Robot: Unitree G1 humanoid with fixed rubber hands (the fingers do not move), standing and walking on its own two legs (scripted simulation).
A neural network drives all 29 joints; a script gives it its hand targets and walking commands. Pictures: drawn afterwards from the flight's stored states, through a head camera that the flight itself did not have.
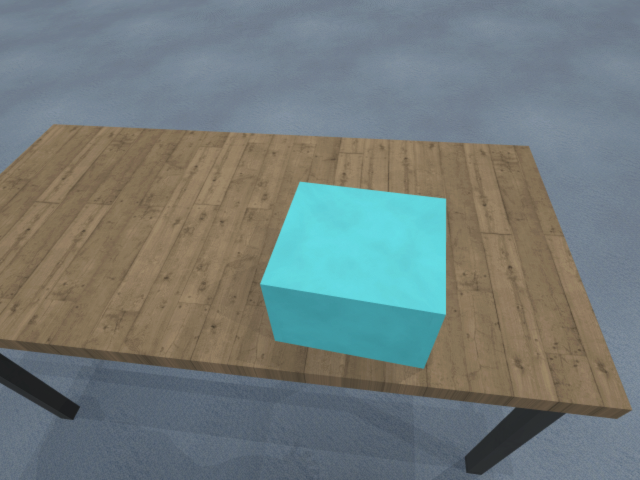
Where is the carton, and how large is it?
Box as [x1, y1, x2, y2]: [260, 182, 445, 368]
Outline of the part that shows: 299,182 260,283 275,340 423,368 445,315 445,199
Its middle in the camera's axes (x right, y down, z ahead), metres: +0.06 +0.05 +0.63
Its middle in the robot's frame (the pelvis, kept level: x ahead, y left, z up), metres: +0.44 -0.04 -0.03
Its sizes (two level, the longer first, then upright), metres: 0.243 0.216 0.164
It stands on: a table, 0.65 m high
